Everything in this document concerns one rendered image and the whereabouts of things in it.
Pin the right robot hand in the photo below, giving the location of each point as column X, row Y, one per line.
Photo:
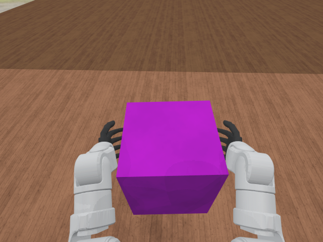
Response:
column 233, row 136

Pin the carton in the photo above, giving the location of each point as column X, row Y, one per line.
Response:
column 171, row 159

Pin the left robot hand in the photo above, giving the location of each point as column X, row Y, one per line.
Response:
column 105, row 135

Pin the right robot forearm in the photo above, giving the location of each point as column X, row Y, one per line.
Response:
column 255, row 210

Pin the left robot forearm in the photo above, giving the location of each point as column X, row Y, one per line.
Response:
column 93, row 211

